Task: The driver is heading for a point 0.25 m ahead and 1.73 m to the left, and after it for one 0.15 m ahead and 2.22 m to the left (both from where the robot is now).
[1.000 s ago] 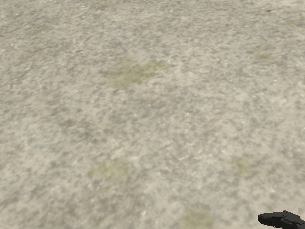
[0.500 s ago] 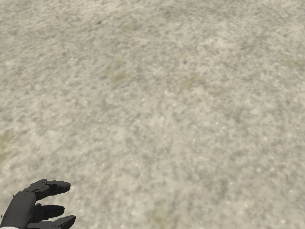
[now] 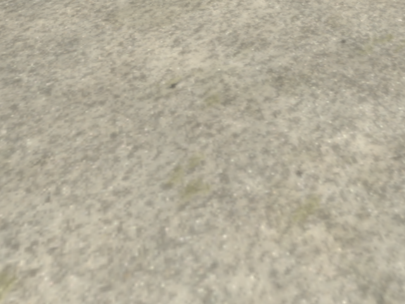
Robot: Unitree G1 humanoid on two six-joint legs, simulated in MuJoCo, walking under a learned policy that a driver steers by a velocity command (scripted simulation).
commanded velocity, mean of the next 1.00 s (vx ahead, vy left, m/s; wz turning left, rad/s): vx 0.17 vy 0.00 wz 0.92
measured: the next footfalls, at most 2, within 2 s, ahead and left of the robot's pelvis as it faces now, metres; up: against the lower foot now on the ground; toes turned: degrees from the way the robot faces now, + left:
left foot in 0.02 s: +0.24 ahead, +0.03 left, +0.00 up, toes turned +5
right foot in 0.52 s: +0.48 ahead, -0.05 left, +0.00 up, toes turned +39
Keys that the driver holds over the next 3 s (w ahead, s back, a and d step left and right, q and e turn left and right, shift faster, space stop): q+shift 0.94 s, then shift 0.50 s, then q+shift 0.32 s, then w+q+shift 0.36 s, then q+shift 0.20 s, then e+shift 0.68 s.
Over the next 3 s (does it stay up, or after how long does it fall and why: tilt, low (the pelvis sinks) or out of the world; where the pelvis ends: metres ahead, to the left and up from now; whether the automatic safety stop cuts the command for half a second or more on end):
stays up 0.28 0.32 0.02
